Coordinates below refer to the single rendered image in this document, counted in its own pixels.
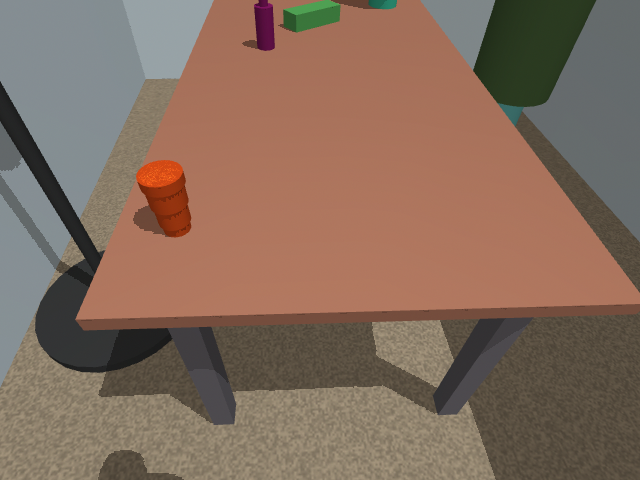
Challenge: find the table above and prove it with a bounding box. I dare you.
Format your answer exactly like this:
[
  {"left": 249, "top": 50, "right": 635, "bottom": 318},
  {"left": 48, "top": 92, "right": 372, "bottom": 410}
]
[{"left": 75, "top": 0, "right": 640, "bottom": 425}]

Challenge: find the coat stand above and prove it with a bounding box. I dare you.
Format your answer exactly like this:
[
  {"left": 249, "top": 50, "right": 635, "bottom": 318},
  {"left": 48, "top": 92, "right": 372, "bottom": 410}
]
[{"left": 0, "top": 82, "right": 172, "bottom": 373}]

